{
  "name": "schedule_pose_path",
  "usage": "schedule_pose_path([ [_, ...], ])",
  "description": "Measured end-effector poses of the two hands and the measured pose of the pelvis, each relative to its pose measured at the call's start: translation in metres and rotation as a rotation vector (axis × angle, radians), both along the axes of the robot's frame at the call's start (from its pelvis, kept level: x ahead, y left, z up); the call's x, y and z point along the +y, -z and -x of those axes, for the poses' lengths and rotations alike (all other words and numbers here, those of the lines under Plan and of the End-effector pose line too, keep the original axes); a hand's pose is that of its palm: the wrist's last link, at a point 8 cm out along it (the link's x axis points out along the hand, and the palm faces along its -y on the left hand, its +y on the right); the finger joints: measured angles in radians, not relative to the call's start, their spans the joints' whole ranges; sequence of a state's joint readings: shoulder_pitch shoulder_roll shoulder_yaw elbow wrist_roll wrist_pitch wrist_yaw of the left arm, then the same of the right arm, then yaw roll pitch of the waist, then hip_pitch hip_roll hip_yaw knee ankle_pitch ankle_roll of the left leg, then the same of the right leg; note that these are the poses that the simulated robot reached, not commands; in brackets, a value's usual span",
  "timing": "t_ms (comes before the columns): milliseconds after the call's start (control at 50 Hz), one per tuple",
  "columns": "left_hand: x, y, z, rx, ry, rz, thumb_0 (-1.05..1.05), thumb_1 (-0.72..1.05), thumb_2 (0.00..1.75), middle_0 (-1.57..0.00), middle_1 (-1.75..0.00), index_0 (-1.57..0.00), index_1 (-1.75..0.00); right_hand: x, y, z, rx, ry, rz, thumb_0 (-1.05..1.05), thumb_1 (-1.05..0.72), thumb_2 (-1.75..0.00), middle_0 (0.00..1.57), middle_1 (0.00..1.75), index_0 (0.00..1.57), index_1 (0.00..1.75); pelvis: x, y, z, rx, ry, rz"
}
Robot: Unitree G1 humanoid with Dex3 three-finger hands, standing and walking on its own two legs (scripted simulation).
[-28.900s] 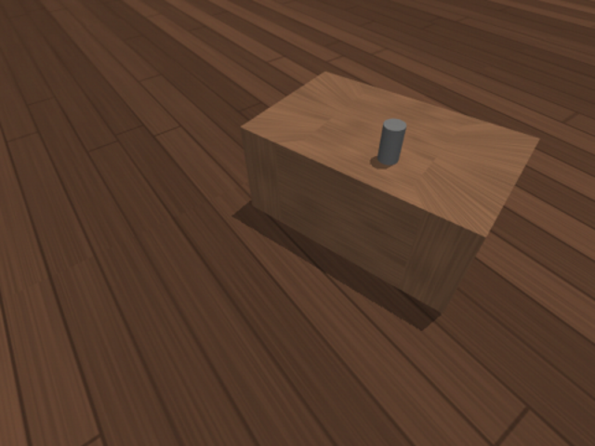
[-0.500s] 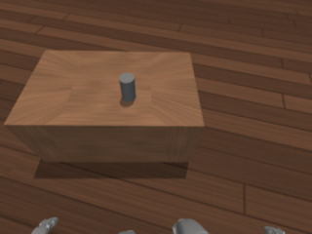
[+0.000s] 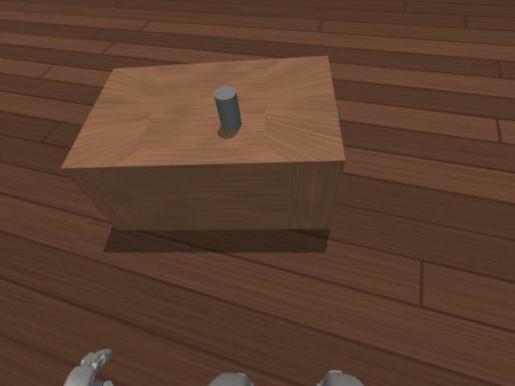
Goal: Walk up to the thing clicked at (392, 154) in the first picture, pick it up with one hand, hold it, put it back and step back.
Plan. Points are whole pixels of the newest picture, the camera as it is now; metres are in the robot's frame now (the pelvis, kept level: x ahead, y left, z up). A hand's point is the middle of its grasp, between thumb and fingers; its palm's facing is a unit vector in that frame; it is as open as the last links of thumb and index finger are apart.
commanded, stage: step back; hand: left
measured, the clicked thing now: (228, 109) +0.98 +0.16 -0.24
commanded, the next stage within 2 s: stand in 1.58 s
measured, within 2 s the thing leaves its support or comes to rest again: neither
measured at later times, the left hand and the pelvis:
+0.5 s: hand out of the picture -0.10 +0.28 -0.15, palm faces -0.06 -0.91 -0.40, open 7.4 cm; pelvis -0.17 +0.01 +0.00, yaw -3 degrees
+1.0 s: hand out of the picture -0.15 +0.28 -0.14, palm faces -0.01 -0.93 -0.37, open 7.4 cm; pelvis -0.22 +0.01 +0.01, yaw -1 degrees
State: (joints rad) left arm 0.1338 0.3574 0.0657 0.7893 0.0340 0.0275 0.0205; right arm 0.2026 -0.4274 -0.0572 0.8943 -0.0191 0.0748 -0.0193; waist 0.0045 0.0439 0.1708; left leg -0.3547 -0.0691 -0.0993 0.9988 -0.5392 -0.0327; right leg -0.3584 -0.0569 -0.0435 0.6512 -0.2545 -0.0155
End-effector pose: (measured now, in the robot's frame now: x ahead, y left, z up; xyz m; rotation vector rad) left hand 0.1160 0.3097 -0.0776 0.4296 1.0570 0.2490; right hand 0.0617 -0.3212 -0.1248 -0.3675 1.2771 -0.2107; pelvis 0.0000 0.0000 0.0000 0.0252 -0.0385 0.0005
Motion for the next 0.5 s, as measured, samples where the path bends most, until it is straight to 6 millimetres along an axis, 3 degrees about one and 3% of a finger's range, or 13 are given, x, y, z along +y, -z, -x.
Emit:
schedule_pose_path([
  [120,0.023,0.021,0.032,-0.041,-0.006,0.028,0.01,0.9,0.9,-0.2,-0.3,-0.2,-0.3,0.021,0.0,0.04,0.001,-0.037,0.017,0.01,-0.91,-0.9,0.2,0.3,0.2,0.3,0.018,0.013,0.05,-0.012,-0.041,-0.01],
  [240,0.031,0.024,0.087,0.032,-0.054,0.062,0.01,0.9,0.9,-0.2,-0.3,-0.2,-0.3,0.038,-0.022,0.077,-0.025,-0.033,0.01,0.01,-0.9,-0.9,0.2,0.3,0.21,0.3,0.024,-0.002,0.085,-0.013,-0.025,0.038],
  [360,0.029,0.028,0.151,0.103,-0.055,0.068,0.01,0.9,0.9,-0.2,-0.3,-0.2,-0.3,0.037,-0.03,0.086,-0.099,-0.056,0.016,0.01,-0.9,-0.9,0.2,0.3,0.21,0.3,0.021,-0.005,0.124,0.005,0.016,0.043],
  [500,0.01,0.03,0.222,0.178,-0.023,0.05,0.01,0.9,0.9,-0.2,-0.3,-0.2,-0.3,0.021,-0.015,0.112,-0.18,-0.022,-0.012,0.01,-0.9,-0.9,0.2,0.3,0.21,0.3,0.01,0.004,0.17,-0.007,0.063,0.056],
])
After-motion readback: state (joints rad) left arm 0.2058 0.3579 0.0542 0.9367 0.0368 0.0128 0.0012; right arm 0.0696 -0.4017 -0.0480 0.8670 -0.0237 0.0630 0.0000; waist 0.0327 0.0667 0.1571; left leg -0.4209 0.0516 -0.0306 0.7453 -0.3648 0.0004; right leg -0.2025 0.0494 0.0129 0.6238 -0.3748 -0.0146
